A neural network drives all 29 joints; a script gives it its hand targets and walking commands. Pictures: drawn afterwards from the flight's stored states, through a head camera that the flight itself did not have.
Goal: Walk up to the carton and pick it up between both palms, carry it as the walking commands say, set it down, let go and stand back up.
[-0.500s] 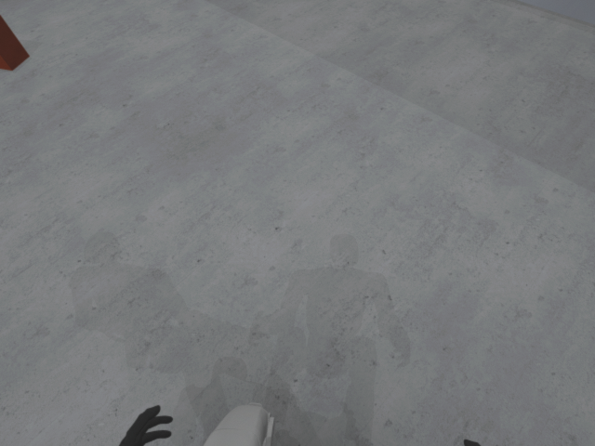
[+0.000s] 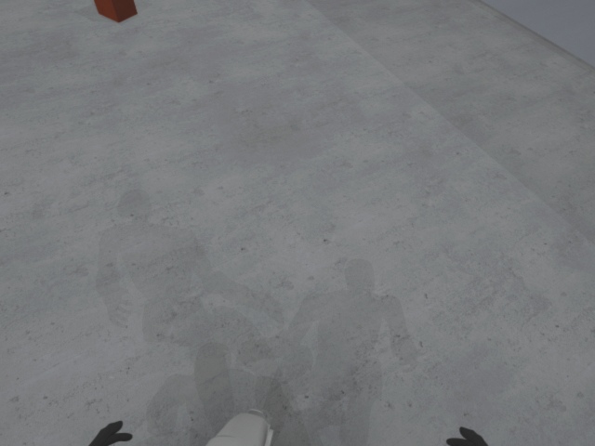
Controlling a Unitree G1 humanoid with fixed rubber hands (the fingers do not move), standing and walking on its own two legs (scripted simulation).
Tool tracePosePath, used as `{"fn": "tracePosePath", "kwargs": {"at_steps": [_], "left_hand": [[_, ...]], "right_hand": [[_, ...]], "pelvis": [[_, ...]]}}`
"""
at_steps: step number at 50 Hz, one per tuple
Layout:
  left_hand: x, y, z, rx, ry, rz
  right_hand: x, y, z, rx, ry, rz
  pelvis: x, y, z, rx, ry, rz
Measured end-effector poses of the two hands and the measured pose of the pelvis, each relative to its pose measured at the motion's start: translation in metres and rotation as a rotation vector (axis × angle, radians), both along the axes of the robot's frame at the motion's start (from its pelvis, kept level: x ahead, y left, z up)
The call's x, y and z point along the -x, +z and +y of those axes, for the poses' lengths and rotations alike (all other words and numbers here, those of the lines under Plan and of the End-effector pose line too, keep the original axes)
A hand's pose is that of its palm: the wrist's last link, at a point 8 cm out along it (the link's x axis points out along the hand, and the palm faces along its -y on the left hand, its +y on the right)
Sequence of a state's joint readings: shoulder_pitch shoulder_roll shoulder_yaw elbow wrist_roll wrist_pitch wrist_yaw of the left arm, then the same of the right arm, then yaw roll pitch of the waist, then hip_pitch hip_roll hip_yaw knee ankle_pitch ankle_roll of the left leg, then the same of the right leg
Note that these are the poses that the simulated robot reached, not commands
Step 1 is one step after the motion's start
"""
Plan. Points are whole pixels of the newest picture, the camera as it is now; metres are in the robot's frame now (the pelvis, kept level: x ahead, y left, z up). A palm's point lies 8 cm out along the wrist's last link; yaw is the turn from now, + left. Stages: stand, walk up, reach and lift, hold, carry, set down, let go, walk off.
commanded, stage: walk up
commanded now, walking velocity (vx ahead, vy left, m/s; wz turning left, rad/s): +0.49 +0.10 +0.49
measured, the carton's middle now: out of the picture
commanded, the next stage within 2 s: none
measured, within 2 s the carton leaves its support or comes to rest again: neither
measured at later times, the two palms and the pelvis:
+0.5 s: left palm (45, 331) +0.26 +0.38 -0.09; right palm (382, 341) +0.29 -0.14 -0.13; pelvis +0.19 +0.09 +0.00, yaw +13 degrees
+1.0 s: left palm out of the picture +0.34 +0.55 -0.14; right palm (266, 227) +0.50 +0.07 -0.12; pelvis +0.38 +0.28 +0.00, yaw +18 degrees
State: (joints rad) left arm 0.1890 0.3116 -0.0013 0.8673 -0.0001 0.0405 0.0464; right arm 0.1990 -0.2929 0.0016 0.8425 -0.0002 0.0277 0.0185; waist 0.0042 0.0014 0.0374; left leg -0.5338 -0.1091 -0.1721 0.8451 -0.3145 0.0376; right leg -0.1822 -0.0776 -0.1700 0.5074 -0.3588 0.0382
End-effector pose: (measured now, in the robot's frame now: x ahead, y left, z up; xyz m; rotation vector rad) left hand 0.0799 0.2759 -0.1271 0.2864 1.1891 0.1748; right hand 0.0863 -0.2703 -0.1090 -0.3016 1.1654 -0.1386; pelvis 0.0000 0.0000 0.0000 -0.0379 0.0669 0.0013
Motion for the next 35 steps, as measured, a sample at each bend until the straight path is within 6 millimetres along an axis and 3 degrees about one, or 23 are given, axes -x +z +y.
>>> {"fn": "tracePosePath", "kwargs": {"at_steps": [4, 6, 9, 12, 16, 21, 24, 26, 29, 35], "left_hand": [[0.033, 0.000, 0.018, -0.010, 0.059, 0.127], [0.033, -0.001, 0.028, -0.004, 0.078, 0.151], [0.016, -0.009, 0.048, 0.016, 0.102, 0.156], [-0.013, -0.022, 0.073, 0.024, 0.119, 0.108], [-0.074, -0.006, 0.087, 0.029, 0.117, -0.001], [-0.158, 0.031, 0.094, 0.016, 0.123, -0.180], [-0.184, 0.041, 0.102, -0.035, 0.142, -0.249], [-0.179, 0.036, 0.110, -0.072, 0.181, -0.229], [-0.147, 0.032, 0.115, -0.079, 0.249, -0.084], [-0.086, 0.029, 0.129, -0.046, 0.367, 0.169]], "right_hand": [[-0.042, 0.001, 0.022, -0.055, 0.026, -0.057], [-0.064, -0.002, 0.037, -0.081, 0.043, -0.067], [-0.098, -0.012, 0.063, -0.093, 0.073, -0.069], [-0.130, -0.027, 0.090, -0.093, 0.116, -0.081], [-0.147, -0.020, 0.120, -0.120, 0.118, -0.066], [-0.161, -0.011, 0.128, -0.121, 0.143, 0.019], [-0.187, -0.021, 0.126, -0.120, 0.183, 0.046], [-0.212, -0.029, 0.127, -0.117, 0.209, 0.036], [-0.254, -0.027, 0.138, -0.117, 0.233, 0.004], [-0.323, -0.023, 0.186, -0.147, 0.279, -0.009]], "pelvis": [[-0.029, 0.002, 0.014, -0.018, 0.012, -0.021], [-0.046, 0.000, 0.024, -0.027, 0.023, -0.018], [-0.072, -0.009, 0.045, -0.027, 0.051, 0.012], [-0.096, -0.024, 0.068, -0.039, 0.092, -0.014], [-0.125, -0.011, 0.079, -0.027, 0.125, -0.026], [-0.159, 0.006, 0.085, -0.020, 0.181, -0.020], [-0.180, 0.002, 0.087, -0.033, 0.216, -0.004], [-0.196, -0.005, 0.090, -0.046, 0.237, -0.010], [-0.221, 0.000, 0.106, -0.043, 0.245, -0.024], [-0.273, 0.004, 0.149, -0.078, 0.272, -0.041]]}}
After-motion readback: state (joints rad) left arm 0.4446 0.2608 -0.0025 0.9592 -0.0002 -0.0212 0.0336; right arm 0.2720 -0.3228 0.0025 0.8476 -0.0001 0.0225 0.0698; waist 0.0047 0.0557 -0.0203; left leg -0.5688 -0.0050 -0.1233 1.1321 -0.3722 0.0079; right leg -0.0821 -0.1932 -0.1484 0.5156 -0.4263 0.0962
